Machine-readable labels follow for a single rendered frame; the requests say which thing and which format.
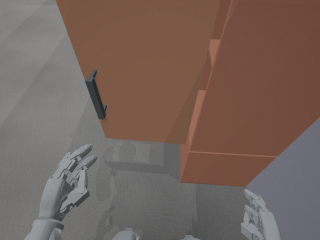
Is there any left robot hand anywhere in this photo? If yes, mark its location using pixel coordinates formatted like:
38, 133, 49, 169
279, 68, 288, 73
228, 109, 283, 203
39, 144, 98, 222

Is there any left robot forearm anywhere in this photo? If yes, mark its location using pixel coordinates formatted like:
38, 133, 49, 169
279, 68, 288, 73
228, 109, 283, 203
24, 218, 64, 240

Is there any right robot hand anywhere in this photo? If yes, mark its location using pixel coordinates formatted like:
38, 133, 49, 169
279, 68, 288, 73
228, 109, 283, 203
241, 189, 283, 240

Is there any left robot shin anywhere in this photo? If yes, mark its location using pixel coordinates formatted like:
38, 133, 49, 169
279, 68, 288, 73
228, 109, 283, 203
124, 228, 134, 232

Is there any handle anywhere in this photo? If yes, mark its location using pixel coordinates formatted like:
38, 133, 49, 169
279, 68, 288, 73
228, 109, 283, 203
85, 69, 107, 120

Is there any cupboard door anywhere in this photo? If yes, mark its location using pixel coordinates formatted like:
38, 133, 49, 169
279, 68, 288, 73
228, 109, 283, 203
56, 0, 221, 145

